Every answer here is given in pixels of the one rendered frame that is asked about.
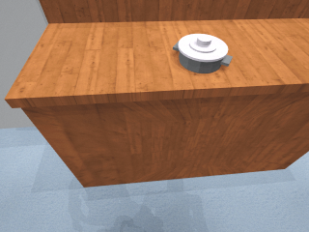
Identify pot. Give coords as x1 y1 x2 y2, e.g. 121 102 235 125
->
173 42 233 73

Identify knob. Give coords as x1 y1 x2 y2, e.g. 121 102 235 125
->
197 34 212 45

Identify table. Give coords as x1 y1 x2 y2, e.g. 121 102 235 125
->
4 0 309 188

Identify lid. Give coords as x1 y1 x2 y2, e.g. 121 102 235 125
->
178 34 229 62

